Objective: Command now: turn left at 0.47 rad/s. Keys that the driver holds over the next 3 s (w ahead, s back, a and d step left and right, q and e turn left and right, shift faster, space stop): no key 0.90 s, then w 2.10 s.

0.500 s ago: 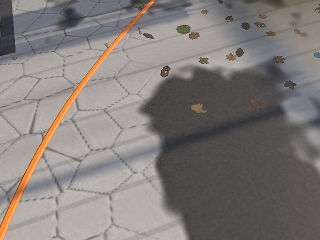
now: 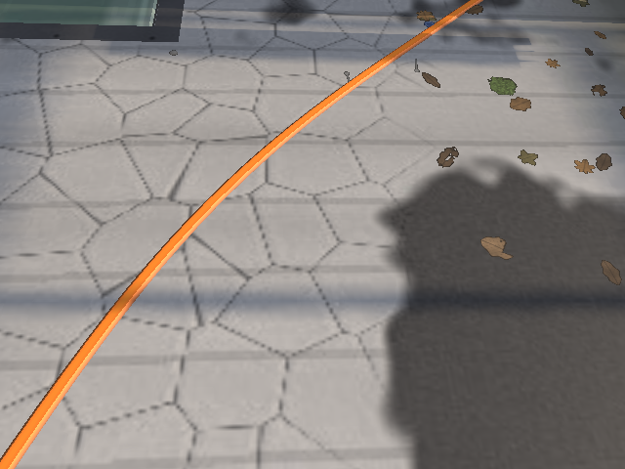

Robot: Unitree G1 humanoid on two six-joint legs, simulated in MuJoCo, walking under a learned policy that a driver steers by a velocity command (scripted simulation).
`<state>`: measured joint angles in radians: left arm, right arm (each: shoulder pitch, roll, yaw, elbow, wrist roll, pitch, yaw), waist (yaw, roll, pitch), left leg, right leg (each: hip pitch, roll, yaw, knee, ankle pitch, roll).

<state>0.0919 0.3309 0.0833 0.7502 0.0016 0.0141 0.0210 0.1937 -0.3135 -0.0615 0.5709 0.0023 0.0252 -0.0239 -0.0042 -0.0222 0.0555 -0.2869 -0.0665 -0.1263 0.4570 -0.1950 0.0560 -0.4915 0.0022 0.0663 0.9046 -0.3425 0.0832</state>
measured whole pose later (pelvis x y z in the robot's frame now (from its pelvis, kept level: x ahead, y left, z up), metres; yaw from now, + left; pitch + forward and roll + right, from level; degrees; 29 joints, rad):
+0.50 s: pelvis +0.02 -0.03 -0.01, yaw +5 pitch -1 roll +0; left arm 0.15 0.25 0.01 0.73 0.01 -0.02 -0.01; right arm 0.21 -0.27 -0.05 0.67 -0.02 0.03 -0.01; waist 0.00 0.00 0.03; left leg -0.23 -0.05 -0.12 0.54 -0.29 -0.01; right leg -0.22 0.01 0.02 0.53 -0.30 0.00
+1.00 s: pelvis +0.03 -0.03 -0.01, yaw +5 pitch -1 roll +0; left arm 0.22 0.25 0.01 0.81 0.00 -0.02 0.01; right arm 0.25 -0.23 -0.04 0.74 0.00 0.02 -0.04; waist 0.01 0.00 0.01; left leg -0.23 -0.04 -0.12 0.60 -0.36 0.00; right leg -0.21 0.01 0.01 0.58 -0.34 -0.02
